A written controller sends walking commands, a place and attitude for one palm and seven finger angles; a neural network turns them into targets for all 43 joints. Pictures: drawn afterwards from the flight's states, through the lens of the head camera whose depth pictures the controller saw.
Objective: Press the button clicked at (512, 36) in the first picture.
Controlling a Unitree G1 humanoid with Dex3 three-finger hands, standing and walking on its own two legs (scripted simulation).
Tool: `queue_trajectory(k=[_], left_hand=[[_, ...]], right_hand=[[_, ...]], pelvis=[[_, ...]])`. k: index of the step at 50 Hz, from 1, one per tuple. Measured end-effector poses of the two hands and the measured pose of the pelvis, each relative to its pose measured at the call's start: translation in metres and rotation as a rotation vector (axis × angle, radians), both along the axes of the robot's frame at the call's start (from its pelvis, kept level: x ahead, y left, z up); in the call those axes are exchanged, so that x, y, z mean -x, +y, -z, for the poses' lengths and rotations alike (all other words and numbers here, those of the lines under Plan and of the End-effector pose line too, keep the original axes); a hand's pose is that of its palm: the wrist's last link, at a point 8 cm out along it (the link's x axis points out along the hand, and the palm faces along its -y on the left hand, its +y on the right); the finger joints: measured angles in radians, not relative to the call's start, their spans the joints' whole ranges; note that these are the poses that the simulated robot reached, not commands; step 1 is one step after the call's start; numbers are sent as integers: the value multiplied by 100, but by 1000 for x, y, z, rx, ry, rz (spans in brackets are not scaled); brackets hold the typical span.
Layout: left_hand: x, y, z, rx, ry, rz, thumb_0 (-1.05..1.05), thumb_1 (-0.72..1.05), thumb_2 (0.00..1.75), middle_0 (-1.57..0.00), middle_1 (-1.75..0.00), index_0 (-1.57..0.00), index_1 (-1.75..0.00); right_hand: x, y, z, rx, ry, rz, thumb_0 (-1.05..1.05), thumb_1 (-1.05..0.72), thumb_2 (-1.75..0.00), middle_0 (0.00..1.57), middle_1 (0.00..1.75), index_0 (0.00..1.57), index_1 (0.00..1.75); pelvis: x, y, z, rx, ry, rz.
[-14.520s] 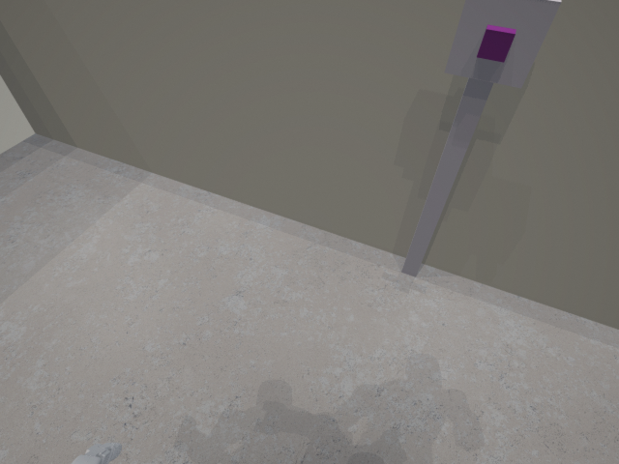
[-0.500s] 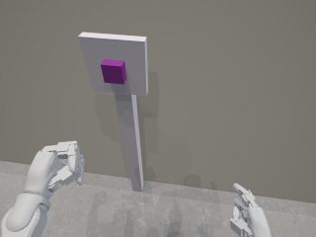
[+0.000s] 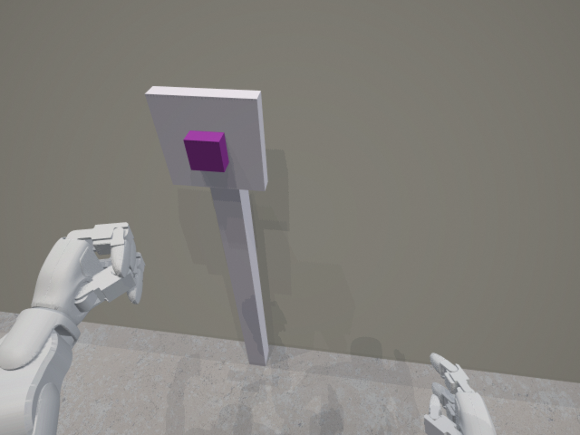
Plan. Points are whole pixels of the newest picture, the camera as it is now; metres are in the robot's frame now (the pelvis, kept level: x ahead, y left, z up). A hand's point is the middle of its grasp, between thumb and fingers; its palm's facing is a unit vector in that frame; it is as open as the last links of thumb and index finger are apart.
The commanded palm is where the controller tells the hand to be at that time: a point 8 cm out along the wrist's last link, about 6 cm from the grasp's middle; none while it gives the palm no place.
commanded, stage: raise the hand and make a fist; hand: left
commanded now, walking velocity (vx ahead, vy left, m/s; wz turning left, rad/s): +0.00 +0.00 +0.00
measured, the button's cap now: (207, 150) +0.51 +0.20 +0.16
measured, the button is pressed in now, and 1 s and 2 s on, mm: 0 0 0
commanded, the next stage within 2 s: aim a knuckle at the button in 0.22 s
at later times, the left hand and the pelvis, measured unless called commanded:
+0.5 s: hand (140, 280) +0.24 +0.21 +0.15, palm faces +0.06 -1.00 -0.08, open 3.1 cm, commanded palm +0.22 +0.25 +0.15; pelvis -0.02 -0.02 +0.00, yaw +0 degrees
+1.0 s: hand (183, 236) +0.32 +0.18 +0.14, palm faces +0.02 -1.00 -0.06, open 3.1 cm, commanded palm +0.30 +0.23 +0.14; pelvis -0.02 -0.01 +0.00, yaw -1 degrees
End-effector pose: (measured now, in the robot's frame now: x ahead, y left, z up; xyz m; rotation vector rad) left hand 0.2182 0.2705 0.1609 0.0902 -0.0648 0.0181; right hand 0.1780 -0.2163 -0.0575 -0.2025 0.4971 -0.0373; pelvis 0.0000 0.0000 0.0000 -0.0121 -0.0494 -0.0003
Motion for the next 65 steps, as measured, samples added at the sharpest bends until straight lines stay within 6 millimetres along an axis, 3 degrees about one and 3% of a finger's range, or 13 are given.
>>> queue_trajectory(k=[10,22,30,43,65], left_hand=[[13,-10,2,-7,-16,-30,2,89,90,-130,-150,-130,-150],[12,-14,3,3,-11,-27,2,89,90,-130,-150,-130,-150],[-16,-12,6,12,-6,-27,2,89,90,-130,-150,-130,-150],[-56,-33,13,31,4,19,2,90,90,-130,-150,-130,-150],[-131,-44,21,49,48,12,2,90,90,-130,-150,-130,-150]], right_hand=[[7,-9,-2,6,-12,6,1,-90,-90,20,30,20,30],[12,-12,1,-6,-22,5,1,-90,-90,20,30,20,30],[18,-18,5,7,-6,30,1,-90,-90,20,30,20,30],[36,-23,13,12,51,74,1,-90,-90,20,30,20,30],[63,-32,30,28,215,139,1,-90,-90,20,30,20,30]], pelvis=[[8,-8,0,-3,-19,0],[15,-15,0,-4,-26,-4],[19,-15,1,-7,-18,-3],[18,-10,1,-16,4,12],[13,-7,1,-19,61,27]])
